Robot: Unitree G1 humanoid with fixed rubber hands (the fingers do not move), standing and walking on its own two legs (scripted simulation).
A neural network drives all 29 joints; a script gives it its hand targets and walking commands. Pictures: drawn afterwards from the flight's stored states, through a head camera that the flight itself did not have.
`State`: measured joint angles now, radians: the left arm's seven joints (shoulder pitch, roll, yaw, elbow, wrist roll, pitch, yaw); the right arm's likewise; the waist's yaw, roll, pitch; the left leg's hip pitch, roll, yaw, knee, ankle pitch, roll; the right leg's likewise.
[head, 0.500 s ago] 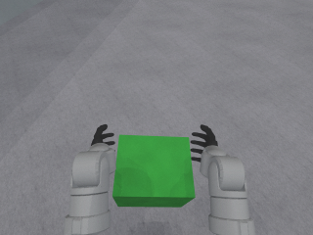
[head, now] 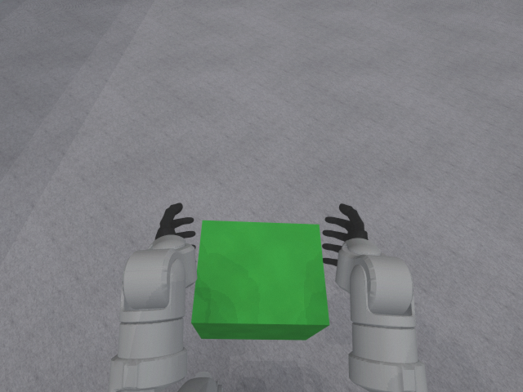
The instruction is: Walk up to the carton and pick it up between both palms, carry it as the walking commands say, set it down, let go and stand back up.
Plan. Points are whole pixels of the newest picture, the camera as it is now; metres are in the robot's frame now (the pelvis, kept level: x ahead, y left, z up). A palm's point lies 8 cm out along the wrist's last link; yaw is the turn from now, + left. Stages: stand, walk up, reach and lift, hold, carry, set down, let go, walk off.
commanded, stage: carry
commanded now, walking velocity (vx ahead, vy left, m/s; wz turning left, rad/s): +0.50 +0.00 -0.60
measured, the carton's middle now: (257, 284) +0.31 +0.01 -0.05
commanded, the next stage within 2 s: none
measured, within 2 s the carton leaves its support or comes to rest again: neither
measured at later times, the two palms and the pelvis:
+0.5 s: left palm (265, 93) +0.66 +0.00 +0.08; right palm (396, 117) +0.59 -0.25 +0.08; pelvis +0.33 -0.04 +0.00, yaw -18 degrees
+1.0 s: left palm (353, 26) +0.99 -0.24 +0.07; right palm (454, 49) +0.86 -0.46 +0.08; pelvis +0.66 -0.19 -0.02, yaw -34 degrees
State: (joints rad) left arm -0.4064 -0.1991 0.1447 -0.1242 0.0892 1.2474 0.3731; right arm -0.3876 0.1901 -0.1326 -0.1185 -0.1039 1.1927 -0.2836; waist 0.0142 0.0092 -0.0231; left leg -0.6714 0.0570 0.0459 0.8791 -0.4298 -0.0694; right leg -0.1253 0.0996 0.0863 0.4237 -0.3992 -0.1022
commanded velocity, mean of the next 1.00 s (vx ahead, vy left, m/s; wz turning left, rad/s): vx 0.50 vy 0.00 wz -0.60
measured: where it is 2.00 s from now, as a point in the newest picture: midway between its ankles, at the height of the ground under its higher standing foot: (375, 197)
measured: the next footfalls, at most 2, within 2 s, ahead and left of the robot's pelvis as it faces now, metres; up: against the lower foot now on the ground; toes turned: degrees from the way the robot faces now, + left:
left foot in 0.08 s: +0.28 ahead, +0.14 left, +0.00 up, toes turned -4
right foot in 0.36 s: +0.26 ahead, -0.07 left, +0.00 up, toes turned -17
